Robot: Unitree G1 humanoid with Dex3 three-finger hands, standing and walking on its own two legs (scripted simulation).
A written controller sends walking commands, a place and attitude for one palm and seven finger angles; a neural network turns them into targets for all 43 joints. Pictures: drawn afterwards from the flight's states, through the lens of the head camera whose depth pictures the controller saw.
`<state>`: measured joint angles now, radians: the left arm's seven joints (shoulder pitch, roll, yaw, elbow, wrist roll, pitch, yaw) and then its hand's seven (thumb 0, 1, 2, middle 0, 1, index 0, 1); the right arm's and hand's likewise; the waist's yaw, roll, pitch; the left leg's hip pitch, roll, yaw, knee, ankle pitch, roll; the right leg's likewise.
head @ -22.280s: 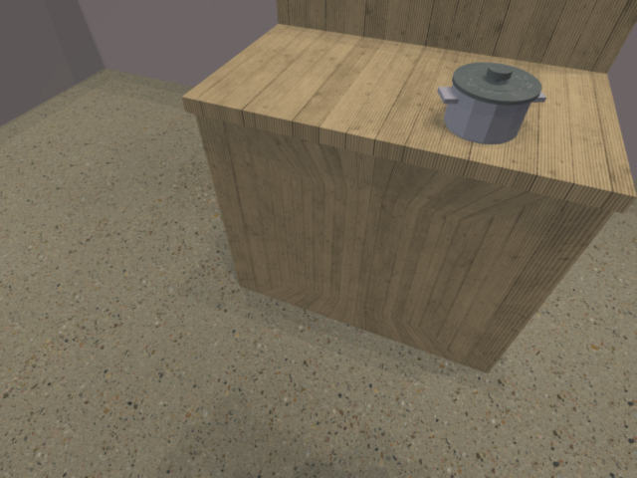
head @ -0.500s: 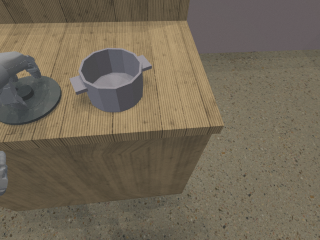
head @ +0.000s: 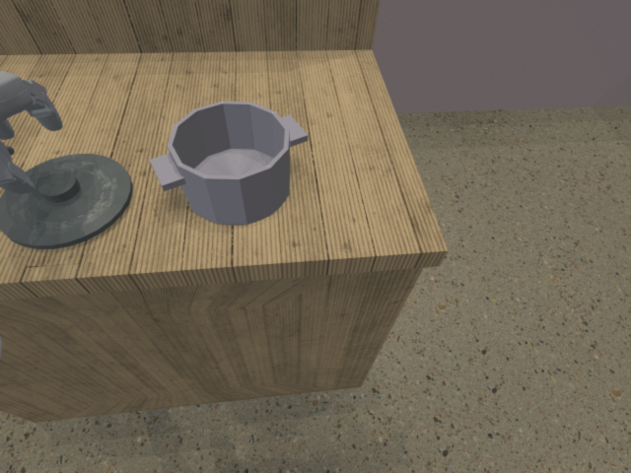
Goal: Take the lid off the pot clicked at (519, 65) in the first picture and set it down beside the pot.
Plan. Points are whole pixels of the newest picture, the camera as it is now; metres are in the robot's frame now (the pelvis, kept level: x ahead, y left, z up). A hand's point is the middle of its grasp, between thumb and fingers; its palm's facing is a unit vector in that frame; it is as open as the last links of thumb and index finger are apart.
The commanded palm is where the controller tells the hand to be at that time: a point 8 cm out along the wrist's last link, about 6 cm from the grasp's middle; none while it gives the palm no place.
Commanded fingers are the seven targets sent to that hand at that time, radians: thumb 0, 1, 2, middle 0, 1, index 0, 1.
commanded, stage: raise the empty hand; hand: left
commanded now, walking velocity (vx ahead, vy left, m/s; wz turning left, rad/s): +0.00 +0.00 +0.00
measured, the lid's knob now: (59, 186) +0.47 +0.33 +0.08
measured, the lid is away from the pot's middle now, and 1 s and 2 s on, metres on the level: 0.23 0.23 0.23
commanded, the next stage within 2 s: draw the hand back to the body in 0.84 s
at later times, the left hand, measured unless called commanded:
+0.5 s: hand out of the picture +0.45 +0.34 +0.22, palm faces -0.26 -0.10 -0.96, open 11.0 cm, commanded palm +0.45 +0.33 +0.28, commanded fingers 0.00 -0.11 0.85 -0.44 -0.68 -0.44 -0.68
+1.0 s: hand out of the picture +0.45 +0.34 +0.25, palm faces -0.23 -0.10 -0.97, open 11.1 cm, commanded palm +0.44 +0.33 +0.31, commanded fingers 0.00 -0.11 0.85 -0.44 -0.68 -0.44 -0.68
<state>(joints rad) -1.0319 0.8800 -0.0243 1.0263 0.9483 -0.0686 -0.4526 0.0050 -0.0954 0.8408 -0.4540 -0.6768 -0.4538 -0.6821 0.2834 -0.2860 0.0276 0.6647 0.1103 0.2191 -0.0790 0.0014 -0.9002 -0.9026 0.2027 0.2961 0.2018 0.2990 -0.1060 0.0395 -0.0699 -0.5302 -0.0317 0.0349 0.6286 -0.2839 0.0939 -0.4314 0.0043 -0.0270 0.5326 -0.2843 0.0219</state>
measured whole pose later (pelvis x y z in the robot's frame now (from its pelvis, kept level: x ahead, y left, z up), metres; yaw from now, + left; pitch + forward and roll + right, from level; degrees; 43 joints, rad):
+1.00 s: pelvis +0.00 +0.00 +0.01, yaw +1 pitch +9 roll -2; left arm -1.25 0.89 -0.12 1.04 0.98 0.08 -0.53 0.00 -0.10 0.84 -0.46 -0.68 -0.45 -0.68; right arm 0.28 -0.29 0.03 0.67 0.10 0.19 -0.05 0.00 -0.90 -0.90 0.20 0.30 0.20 0.30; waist -0.10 0.03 -0.06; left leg -0.45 -0.06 0.03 0.51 -0.22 0.10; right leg -0.36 -0.02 -0.03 0.45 -0.25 0.01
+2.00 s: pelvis +0.03 -0.06 +0.02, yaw -1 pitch -1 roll +0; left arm -0.32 0.52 0.47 0.09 -0.11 -0.07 0.07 0.01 0.25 0.86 -0.36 -0.54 -0.36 -0.55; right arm 0.20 -0.30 0.01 0.70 0.05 -0.03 -0.06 0.01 -0.90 -0.90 0.20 0.30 0.20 0.30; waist 0.02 0.05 0.01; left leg -0.13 0.02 0.05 0.39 -0.24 0.01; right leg -0.07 0.06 0.00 0.34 -0.25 -0.05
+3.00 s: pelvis +0.00 -0.04 +0.02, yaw -1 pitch -6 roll -1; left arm 0.29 0.37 0.41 -0.52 -0.14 -0.13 0.06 0.02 0.89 0.90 -0.20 -0.30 -0.20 -0.30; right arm 0.15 -0.22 0.02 0.69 0.00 -0.10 -0.06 0.01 -0.90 -0.90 0.20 0.30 0.20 0.30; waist 0.06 0.06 0.02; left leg -0.07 0.00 0.04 0.38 -0.20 0.03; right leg 0.01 0.04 0.00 0.30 -0.21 -0.03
